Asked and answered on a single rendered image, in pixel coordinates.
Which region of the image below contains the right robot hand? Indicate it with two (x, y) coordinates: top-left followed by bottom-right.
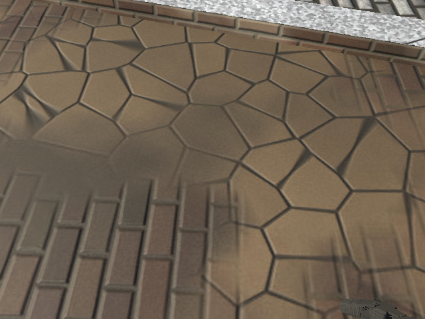
(339, 298), (415, 319)

